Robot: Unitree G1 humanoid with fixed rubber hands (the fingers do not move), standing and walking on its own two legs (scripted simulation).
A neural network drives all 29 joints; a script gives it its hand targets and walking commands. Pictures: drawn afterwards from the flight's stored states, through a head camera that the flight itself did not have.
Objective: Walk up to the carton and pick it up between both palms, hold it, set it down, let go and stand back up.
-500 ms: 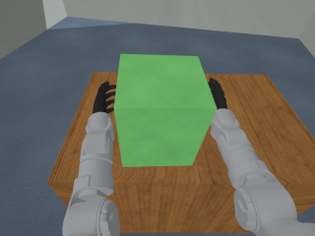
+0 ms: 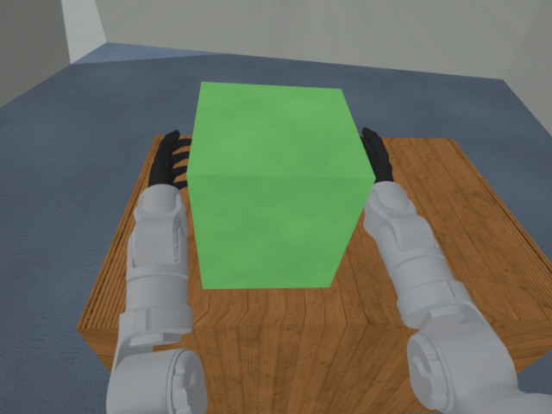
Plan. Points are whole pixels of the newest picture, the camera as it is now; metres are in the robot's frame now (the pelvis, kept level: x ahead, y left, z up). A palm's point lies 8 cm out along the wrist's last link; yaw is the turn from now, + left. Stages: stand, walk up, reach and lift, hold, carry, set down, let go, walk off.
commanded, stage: reach and lift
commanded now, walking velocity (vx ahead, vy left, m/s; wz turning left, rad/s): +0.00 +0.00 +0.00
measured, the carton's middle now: (270, 191) +0.41 +0.00 +0.13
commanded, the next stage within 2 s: hold in 0.68 s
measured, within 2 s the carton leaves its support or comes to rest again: neither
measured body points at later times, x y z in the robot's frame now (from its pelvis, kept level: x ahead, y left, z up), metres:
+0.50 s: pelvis +0.00 -0.01 +0.00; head -0.03 +0.02 +0.45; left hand +0.39 +0.15 +0.19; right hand +0.39 -0.16 +0.19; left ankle +0.02 +0.12 -0.75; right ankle +0.01 -0.13 -0.75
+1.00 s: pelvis +0.00 -0.01 +0.00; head -0.05 +0.02 +0.45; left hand +0.38 +0.16 +0.21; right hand +0.38 -0.15 +0.21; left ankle +0.02 +0.12 -0.75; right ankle +0.01 -0.13 -0.75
